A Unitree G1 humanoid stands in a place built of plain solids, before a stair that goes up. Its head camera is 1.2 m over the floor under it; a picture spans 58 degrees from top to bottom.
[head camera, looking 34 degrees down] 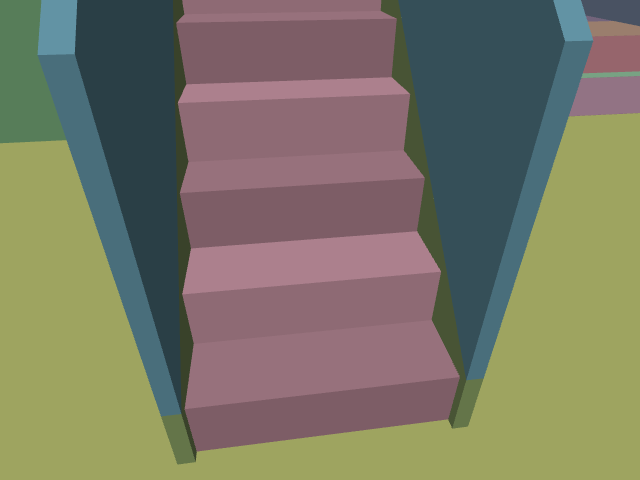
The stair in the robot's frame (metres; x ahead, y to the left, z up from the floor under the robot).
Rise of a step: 0.20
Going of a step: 0.23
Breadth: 0.76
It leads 8 degrees to the left of straight ahead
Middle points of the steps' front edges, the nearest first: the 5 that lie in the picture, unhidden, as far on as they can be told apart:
0.74 -0.02 0.20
0.97 0.01 0.40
1.19 0.04 0.60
1.42 0.07 0.80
1.64 0.10 1.00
